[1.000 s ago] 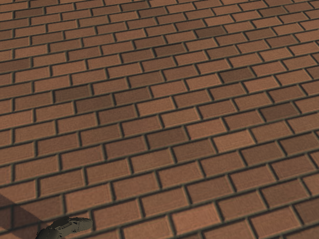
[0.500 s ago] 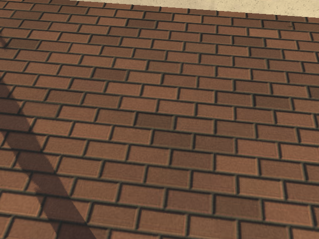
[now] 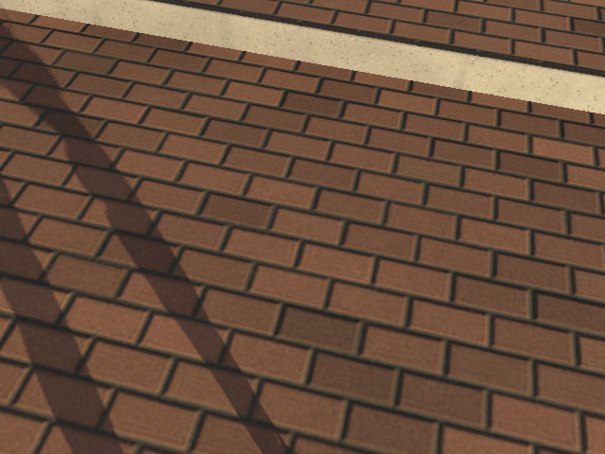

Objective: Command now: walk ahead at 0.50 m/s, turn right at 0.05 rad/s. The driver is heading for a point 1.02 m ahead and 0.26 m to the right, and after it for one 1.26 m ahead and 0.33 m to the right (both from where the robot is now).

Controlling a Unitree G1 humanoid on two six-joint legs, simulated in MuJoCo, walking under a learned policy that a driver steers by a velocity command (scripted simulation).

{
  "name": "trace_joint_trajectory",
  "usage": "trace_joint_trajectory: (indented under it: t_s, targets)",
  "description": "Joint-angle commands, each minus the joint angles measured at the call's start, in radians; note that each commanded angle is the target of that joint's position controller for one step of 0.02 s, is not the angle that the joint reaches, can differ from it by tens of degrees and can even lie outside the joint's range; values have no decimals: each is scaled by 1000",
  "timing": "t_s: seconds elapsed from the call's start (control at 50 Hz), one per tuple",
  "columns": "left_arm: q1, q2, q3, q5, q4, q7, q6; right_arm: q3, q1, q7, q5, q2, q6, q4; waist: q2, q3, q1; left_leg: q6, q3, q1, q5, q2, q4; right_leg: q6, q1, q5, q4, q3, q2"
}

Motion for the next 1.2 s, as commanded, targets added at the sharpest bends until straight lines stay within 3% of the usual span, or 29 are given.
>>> trace_joint_trajectory:
  t_s: [0.02, 0.08, 0.1, 0.12, 0.14, 0.16, 0.18, 0.22, 0.26, 0.32, 0.44, 0.54, 0.58, 0.62, 0.64, 0.66, 0.68, 0.7, 0.72, 0.74, 0.78, 0.88, 0.98, 1.06, 1.1, 1.14, 1.16, 1.18, 1.2]
  targets:
    - [-149, 70, 9, -8, -106, -6, -25, -21, 78, -13, -15, -133, -12, -7, 120, 37, -24, 47, -66, 67, 652, 312, 1, -50, -20, -21, -85, -36, 41]
    - [8, 101, 24, -13, -59, 3, -30, -21, 22, -25, -26, -159, -17, -5, 136, -26, 65, 14, 4, 79, 1028, 325, 162, -115, 209, -147, -136, -57, 129]
    - [132, 120, 35, -13, -17, 11, -34, -23, 12, -25, -31, -168, -13, -3, 128, -88, 119, 4, 29, 80, 1101, 314, 317, -137, 330, -170, -168, -64, 166]
    - [282, 136, 46, -3, 28, 20, -42, -21, -7, -25, -24, -172, -12, -9, 104, -158, 193, -10, 66, -21, 995, 289, 522, -170, 532, -123, -228, -25, 140]
    - [419, 229, 72, 18, 50, 32, -43, -5, 13, -22, -5, -124, -20, -49, -25, -271, 217, -43, 120, -280, 630, 210, 858, -261, 800, -183, -231, 298, -90]
    - [398, 257, 86, -5, 61, 23, -29, -7, 72, -10, 8, -103, -26, -54, -224, -338, 146, -85, 105, -585, -196, 11, 1161, -400, 950, -120, -369, 789, -272]
    - [288, 218, 80, -34, 42, 9, -25, -8, 4, -8, -27, -142, -28, -71, -58, -215, 116, -69, -7, -694, -154, 91, 1202, -385, 855, -193, -405, 742, -236]
    - [203, 134, 61, -24, 30, 10, -23, -2, -111, 4, -20, -131, -41, -106, 72, -34, 86, -76, 6, -693, -48, 174, 1090, -333, 608, -114, -453, 517, -164]
    - [206, 116, 53, -25, 51, 18, -34, 6, -112, 9, -36, -105, -13, -121, 53, -14, 41, -104, 13, -620, -38, 206, 989, -289, 494, 16, -477, 407, -84]
    - [249, 150, 64, -34, 65, 19, -50, 14, -130, 14, -41, -83, 16, -141, 16, -30, 37, -146, 49, -615, -18, 214, 883, -290, 447, 88, -500, 342, -40]
    - [355, 165, 75, -36, 78, 24, -40, 27, -381, 21, -30, -70, 20, -232, -8, -6, 120, -191, 75, -689, 215, 207, 578, -225, 495, 98, -494, 333, 12]
    - [413, 174, 80, -19, 74, 36, -31, 35, -500, 23, -17, -77, 5, -285, -22, -18, 164, -174, 68, -681, 214, 163, 439, -213, 610, 228, -397, 392, -11]
    - [379, 187, 85, -14, 57, 43, -30, 30, -467, 20, -14, -98, -3, -286, -34, -25, 132, -154, 48, -584, 169, 149, 364, -188, 604, 244, -354, 427, -24]
    - [315, 205, 89, -15, 35, 41, -35, 14, -314, 7, -12, -135, -14, -243, -33, -77, 55, -122, 57, -339, 107, 110, 285, -149, 537, 322, -237, 434, 3]
    - [303, 193, 85, -25, 32, 31, -43, 0, -194, -6, -20, -170, -28, -215, 26, -145, -8, -90, 20, -149, 123, 158, 226, -123, 476, 293, -64, 385, 64]
    - [310, 119, 64, -39, 0, 25, -54, -19, -32, -26, -43, -246, -33, -210, 147, -299, -61, -36, -209, 77, -87, 399, 198, -100, 362, 33, 204, 289, 122]
    - [420, 69, 54, -57, -29, 26, -47, -37, -55, -28, -48, -316, -14, -215, 363, -353, 15, 67, -639, 221, -167, 601, 84, -77, 79, -566, 411, 170, 259]
    - [413, 146, 61, -19, 8, 37, -27, -30, -104, -22, -33, -232, 0, -217, 210, -238, 42, 75, -650, 113, -263, 582, 86, -82, -9, -507, 513, 156, 154]
    - [343, 152, 64, -9, 11, 27, -22, -10, -155, -18, -25, -144, 0, -230, 101, -127, 41, 55, -491, -8, -214, 527, 70, -78, -2, -409, 511, 149, 121]
    - [301, 131, 61, -9, 4, 18, -19, 0, -183, -13, -26, -108, -3, -225, 80, -68, 52, 36, -349, -94, -71, 475, 43, -66, 19, -354, 481, 137, 94]
    - [280, 114, 59, 8, -1, -1, 0, 4, -164, -12, -21, -95, -16, -200, 154, -39, 67, 10, -179, -168, 117, 402, 14, -50, 56, -319, 447, 118, 65]
    - [190, 81, 45, 10, -35, -20, 10, -5, -87, 7, -6, -109, -51, -142, 148, -35, 72, 46, -47, -156, 314, 391, -33, -32, -8, -216, 373, 132, 74]
    - [-2, 49, 16, 8, -92, -30, -2, -8, -37, 13, -1, -115, -43, -93, 143, 5, 40, 34, 80, -161, 379, 347, -54, -16, 25, -71, 79, 49, 65]
    - [-94, 54, 3, 5, -121, -28, -12, -15, 40, 11, -2, -144, -30, -42, 153, 17, 16, 28, 86, -106, 448, 380, -20, -52, 112, -101, -74, -27, 66]
    - [-77, 68, 6, 9, -118, -18, -19, -19, 50, 7, -3, -160, -19, -22, 156, 10, 33, 22, 88, -60, 584, 397, 47, -84, 172, -169, -125, -46, 88]
    - [115, 91, 21, 23, -50, -1, -37, -14, 57, 4, 7, -156, -8, -3, 113, -92, 124, -6, 135, -87, 774, 351, 306, -125, 451, -147, -241, -60, 137]
    - [284, 148, 42, 41, -4, 13, -47, -2, 48, 5, 13, -127, -10, -23, 55, -206, 193, -26, 153, -249, 568, 310, 531, -162, 710, -197, -251, 72, 14]
    - [380, 265, 69, 53, 1, 29, -47, 27, 102, 16, 31, -5, -13, -80, -179, -346, 186, -74, 202, -614, -77, 158, 902, -269, 1026, -233, -304, 526, -325]
    - [376, 253, 75, 3, 5, 35, -33, -6, 72, 1, 10, -116, -2, -60, -104, -350, 201, -64, 68, -700, -253, 121, 1042, -297, 940, -227, -393, 661, -359]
